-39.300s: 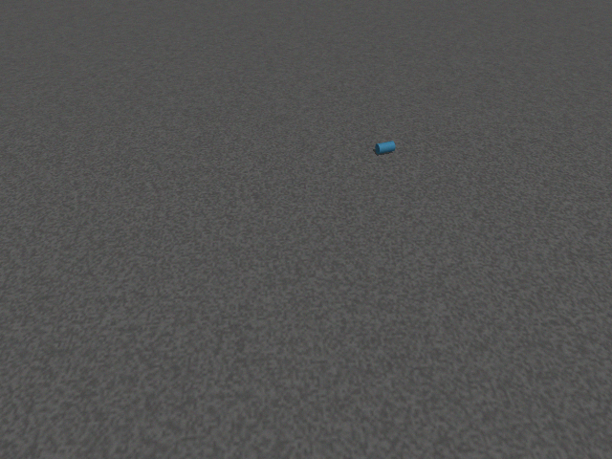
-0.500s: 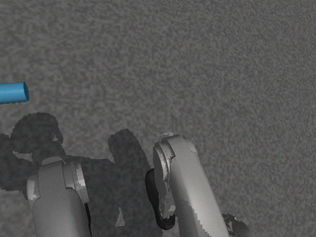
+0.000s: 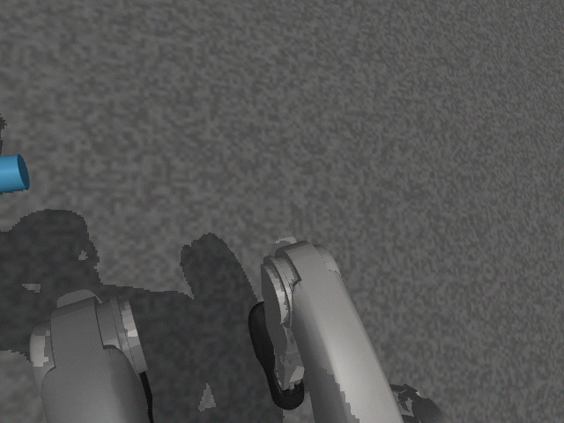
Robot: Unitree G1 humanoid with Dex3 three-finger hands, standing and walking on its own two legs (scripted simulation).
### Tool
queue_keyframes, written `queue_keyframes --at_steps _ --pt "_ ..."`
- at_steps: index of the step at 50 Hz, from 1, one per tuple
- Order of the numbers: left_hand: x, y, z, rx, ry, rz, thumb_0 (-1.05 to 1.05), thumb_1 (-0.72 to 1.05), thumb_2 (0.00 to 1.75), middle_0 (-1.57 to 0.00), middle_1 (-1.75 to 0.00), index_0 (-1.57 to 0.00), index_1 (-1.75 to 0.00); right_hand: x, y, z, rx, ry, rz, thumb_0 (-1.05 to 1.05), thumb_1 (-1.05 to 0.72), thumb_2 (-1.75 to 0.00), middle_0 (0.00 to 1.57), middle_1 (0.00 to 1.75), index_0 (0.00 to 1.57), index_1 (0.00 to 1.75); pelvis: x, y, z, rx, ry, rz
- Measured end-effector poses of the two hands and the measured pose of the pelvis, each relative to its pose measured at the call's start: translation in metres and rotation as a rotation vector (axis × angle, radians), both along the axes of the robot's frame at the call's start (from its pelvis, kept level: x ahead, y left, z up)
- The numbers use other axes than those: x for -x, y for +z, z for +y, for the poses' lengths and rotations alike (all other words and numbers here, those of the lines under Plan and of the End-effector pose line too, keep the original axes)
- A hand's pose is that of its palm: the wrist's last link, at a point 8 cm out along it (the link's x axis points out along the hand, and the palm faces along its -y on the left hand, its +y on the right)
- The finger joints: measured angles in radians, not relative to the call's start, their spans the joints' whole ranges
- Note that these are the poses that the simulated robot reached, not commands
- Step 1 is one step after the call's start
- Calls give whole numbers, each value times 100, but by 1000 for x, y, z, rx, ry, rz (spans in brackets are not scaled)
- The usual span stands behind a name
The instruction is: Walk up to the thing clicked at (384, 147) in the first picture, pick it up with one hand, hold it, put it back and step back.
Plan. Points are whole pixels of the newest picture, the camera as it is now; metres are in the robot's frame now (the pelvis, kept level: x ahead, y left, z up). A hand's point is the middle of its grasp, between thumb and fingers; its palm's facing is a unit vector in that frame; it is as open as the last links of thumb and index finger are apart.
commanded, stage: approach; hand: left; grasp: from above
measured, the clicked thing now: out of the picture +0.51 +0.32 -0.30
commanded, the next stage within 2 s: close in in 0.36 s
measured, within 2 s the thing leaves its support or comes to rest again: neither
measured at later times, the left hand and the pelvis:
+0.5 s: hand out of the picture +0.49 +0.33 -0.17, palm faces -0.47 -0.07 -0.88, open 12.8 cm; pelvis +0.00 +0.00 +0.00, yaw +0 degrees
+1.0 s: hand out of the picture +0.49 +0.31 -0.22, palm faces -0.47 -0.08 -0.88, open 12.9 cm; pelvis +0.00 +0.00 -0.01, yaw -2 degrees
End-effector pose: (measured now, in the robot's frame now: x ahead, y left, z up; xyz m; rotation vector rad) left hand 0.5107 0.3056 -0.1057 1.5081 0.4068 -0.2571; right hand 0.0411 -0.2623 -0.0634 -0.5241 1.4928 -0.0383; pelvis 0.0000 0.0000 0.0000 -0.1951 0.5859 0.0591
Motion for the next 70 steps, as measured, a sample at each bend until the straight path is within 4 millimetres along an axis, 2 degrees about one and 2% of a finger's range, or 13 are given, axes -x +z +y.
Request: queue_keyframes --at_steps 5,9,17,21,24,29,35,46,55,70 --pt "-10 -3 -15 -10 28 2 0 -32 83 -28 -85 -29 -85 13 2 1 -3 -31 1 0 -91 -89 20 30 20 30 0 0 -1 -1 -7 3" --pt "-6 -9 -16 -23 64 27 0 -31 82 -29 -84 -29 -83 23 1 3 -17 -55 13 0 -91 -89 20 30 20 30 1 0 -2 -8 -12 0" --pt "15 -16 12 -33 112 90 0 -31 81 -30 -80 -30 -80 25 -6 3 -35 -38 43 0 -91 -89 20 30 20 30 3 -2 -3 -12 -11 -15" --pt "16 -13 26 -28 101 87 0 -32 82 -31 -80 -31 -80 18 -7 0 -22 -1 56 0 -91 -89 20 30 20 30 3 -3 -3 -8 -6 -17" --pt "11 -11 29 -20 76 70 0 -31 82 -31 -80 -31 -80 11 -5 -3 -5 22 60 0 -91 -89 20 30 20 30 2 -4 -2 -3 -4 -16" --pt "4 -13 22 -2 39 55 -1 -30 82 -31 -80 -32 -80 -1 2 -6 22 43 46 0 -91 -89 20 30 20 30 -1 -2 -1 9 -3 -12" --pt "6 -25 11 15 26 64 0 -28 80 -32 -80 -32 -79 -8 9 -3 26 59 20 0 -91 -89 20 30 20 30 -1 0 1 18 -6 -17" --pt "14 -52 4 7 41 74 0 -29 81 -31 -76 -30 -77 10 7 5 12 65 27 0 -91 -90 20 30 20 30 3 -6 1 20 -20 -38" --pt "11 -71 4 0 61 58 0 -32 83 -29 -77 -28 -78 24 5 13 -1 66 63 0 -91 -90 20 30 20 30 1 -12 2 27 -32 -46" --pt "13 -87 8 8 91 72 0 -36 86 -26 -78 -24 -79 9 7 12 -1 121 42 0 -91 -90 20 30 20 30 -2 -15 4 47 -38 -61"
